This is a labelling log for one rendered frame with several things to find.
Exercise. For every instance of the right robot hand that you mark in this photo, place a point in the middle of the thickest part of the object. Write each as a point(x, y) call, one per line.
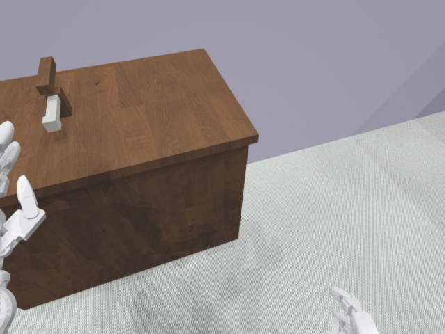
point(360, 322)

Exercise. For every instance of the left robot hand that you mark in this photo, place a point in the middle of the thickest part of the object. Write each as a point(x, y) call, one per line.
point(23, 223)

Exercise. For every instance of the tap lever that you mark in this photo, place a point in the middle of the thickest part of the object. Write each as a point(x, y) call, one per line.
point(51, 121)

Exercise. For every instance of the counter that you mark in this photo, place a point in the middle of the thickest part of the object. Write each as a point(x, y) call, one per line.
point(148, 167)

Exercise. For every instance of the left robot forearm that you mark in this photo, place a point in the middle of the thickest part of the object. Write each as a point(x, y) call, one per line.
point(8, 304)

